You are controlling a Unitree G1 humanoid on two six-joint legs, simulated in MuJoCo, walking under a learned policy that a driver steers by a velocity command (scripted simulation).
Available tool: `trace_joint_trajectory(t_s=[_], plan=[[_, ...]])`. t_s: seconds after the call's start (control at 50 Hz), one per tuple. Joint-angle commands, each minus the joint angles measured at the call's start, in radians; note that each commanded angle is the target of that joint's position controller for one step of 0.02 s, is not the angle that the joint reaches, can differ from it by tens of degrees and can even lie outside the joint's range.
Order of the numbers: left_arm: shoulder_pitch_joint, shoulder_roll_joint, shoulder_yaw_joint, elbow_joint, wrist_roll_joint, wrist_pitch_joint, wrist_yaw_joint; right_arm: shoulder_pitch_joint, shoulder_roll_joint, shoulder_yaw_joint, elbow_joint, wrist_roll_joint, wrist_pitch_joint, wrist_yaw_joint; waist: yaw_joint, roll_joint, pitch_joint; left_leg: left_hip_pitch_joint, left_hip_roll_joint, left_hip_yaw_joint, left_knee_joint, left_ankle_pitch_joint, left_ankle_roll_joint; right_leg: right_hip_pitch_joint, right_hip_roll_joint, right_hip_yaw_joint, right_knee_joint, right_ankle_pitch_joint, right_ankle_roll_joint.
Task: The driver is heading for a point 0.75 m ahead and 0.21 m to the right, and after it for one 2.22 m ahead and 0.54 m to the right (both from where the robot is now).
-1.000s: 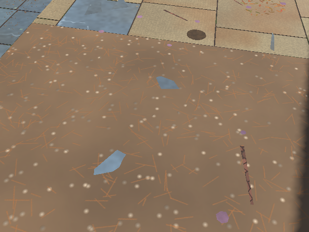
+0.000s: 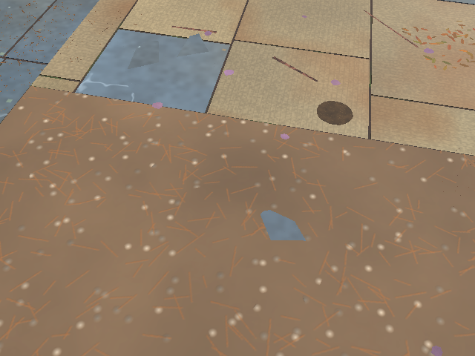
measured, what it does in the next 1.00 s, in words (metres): walks ahead: right foot, then left foot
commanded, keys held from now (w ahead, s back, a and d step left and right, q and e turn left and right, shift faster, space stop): w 0.68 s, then w+e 0.32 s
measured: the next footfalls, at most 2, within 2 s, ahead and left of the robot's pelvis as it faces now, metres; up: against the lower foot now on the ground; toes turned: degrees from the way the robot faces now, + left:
right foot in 0.34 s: +0.37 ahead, -0.16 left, +0.00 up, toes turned -3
left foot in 0.88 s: +0.68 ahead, +0.08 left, +0.00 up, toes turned -2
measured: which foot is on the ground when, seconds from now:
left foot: down 0.00-0.36, up 0.38-0.86, down 0.88-1.00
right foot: up 0.00-0.32, down 0.34-0.88, up 0.90-1.00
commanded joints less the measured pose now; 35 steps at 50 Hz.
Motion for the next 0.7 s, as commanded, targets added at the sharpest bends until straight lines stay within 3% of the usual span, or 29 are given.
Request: trace_joint_trajectory(t_s=[0.02,0.12,0.22,0.28,0.3,0.32,0.34,0.36,0.38,0.4,0.42,0.44,0.48,0.5,0.54,0.6,0.7], plan=[[0.023,0.040,0.013,-0.048,0.011,0.010,0.005,-0.005,-0.143,-0.030,-0.040,0.001,-0.017,-0.012,0.038,0.087,-0.003,0.063,0.281,-0.230,-0.213,0.207,0.182,-0.113,-0.054,0.034,-0.103,0.117,0.023],[-0.157,0.017,0.006,-0.098,0.009,0.001,-0.008,0.061,-0.156,-0.031,-0.011,0.012,-0.004,-0.032,-0.013,0.097,0.036,0.081,0.232,-0.126,-0.233,0.183,0.135,-0.088,-0.014,-0.009,-0.413,0.366,0.031],[-0.286,0.026,0.001,-0.148,-0.002,-0.008,-0.031,0.140,-0.169,-0.037,0.035,0.022,0.013,-0.037,-0.049,0.104,0.076,0.227,0.289,-0.131,-0.183,0.160,0.123,-0.106,0.012,-0.014,-0.550,0.332,0.007],[-0.258,0.058,0.011,-0.156,-0.003,-0.018,-0.045,0.123,-0.185,-0.046,0.040,0.025,0.028,-0.043,-0.011,0.124,0.052,0.299,0.322,-0.138,-0.104,0.289,0.098,-0.033,0.036,-0.028,-0.591,0.222,-0.031],[-0.195,0.079,0.023,-0.141,-0.001,-0.020,-0.045,0.100,-0.193,-0.048,0.036,0.025,0.033,-0.043,0.030,0.137,0.012,0.299,0.310,-0.122,-0.029,0.446,0.084,0.073,0.067,-0.056,-0.602,0.198,-0.048],[-0.052,0.114,0.045,-0.096,0.001,-0.020,-0.040,0.084,-0.179,-0.043,0.031,0.023,0.039,-0.044,0.100,0.127,-0.071,0.265,0.262,-0.084,0.136,0.579,0.061,0.265,0.102,-0.086,-0.616,0.205,-0.072],[0.138,0.180,0.070,-0.048,0.010,-0.019,-0.031,0.088,-0.147,-0.027,0.012,0.010,0.041,-0.045,0.166,0.064,-0.210,0.093,0.206,-0.040,0.405,0.446,0.026,0.569,-0.001,0.028,-0.576,0.231,-0.125],[0.249,0.282,0.094,-0.023,0.022,-0.012,-0.027,0.209,-0.025,0.010,-0.002,0.003,0.020,-0.034,0.126,-0.190,-0.352,-0.329,0.028,-0.020,0.812,-0.049,-0.050,0.959,-0.253,0.495,-0.650,0.082,-0.290],[0.256,0.204,0.069,-0.023,0.012,-0.010,-0.031,0.189,-0.066,0.003,0.014,0.019,-0.007,-0.028,0.142,-0.203,-0.413,-0.468,0.005,-0.173,0.966,-0.424,-0.043,0.996,-0.294,0.728,-0.797,-0.023,-0.313],[0.168,0.152,0.052,-0.036,0.006,-0.013,-0.030,0.092,-0.148,-0.019,-0.013,0.047,-0.022,-0.023,0.131,-0.139,-0.253,-0.562,0.068,-0.181,1.022,-0.375,-0.023,0.873,-0.260,0.583,-0.806,-0.047,-0.255],[0.082,0.116,0.041,-0.058,0.008,-0.013,-0.028,0.024,-0.154,-0.019,-0.030,0.049,-0.027,-0.027,0.105,-0.064,-0.159,-0.551,0.126,-0.151,0.984,-0.275,-0.013,0.717,-0.222,0.443,-0.824,0.015,-0.219],[0.017,0.085,0.031,-0.067,0.016,-0.014,-0.031,-0.010,-0.145,-0.024,-0.034,0.035,-0.021,-0.035,0.073,-0.014,-0.087,-0.505,0.163,-0.135,0.916,-0.202,-0.015,0.567,-0.182,0.343,-0.858,0.093,-0.200],[-0.019,0.051,0.022,-0.062,0.029,-0.021,-0.037,0.025,-0.110,-0.029,-0.025,0.023,0.008,-0.042,0.017,-0.049,-0.051,-0.388,0.202,-0.142,0.830,-0.128,-0.018,0.418,-0.129,0.235,-0.922,0.158,-0.181],[-0.007,0.058,0.024,-0.053,0.026,-0.025,-0.036,0.038,-0.088,-0.027,-0.022,0.021,0.019,-0.043,0.008,-0.047,-0.044,-0.371,0.206,-0.135,0.803,-0.114,-0.023,0.390,-0.122,0.205,-0.944,0.189,-0.189],[0.027,0.088,0.032,-0.033,0.025,-0.030,-0.027,0.002,-0.084,-0.028,-0.037,0.015,0.029,-0.046,0.004,-0.027,-0.016,-0.415,0.212,-0.129,0.730,-0.046,-0.040,0.380,-0.119,0.158,-0.975,0.254,-0.202],[0.077,0.104,0.035,-0.012,0.020,-0.023,-0.008,-0.103,-0.082,-0.030,-0.072,0.007,0.027,-0.044,0.027,-0.009,0.010,-0.492,0.210,-0.124,0.558,0.109,-0.062,0.427,-0.110,0.108,-0.989,0.313,-0.189],[0.163,0.111,0.033,0.022,0.006,-0.013,0.002,-0.278,-0.057,-0.015,-0.120,0.015,0.016,-0.025,0.087,-0.010,0.053,-0.449,0.160,-0.079,0.299,0.267,-0.063,0.471,-0.085,0.048,-0.993,0.284,-0.158]])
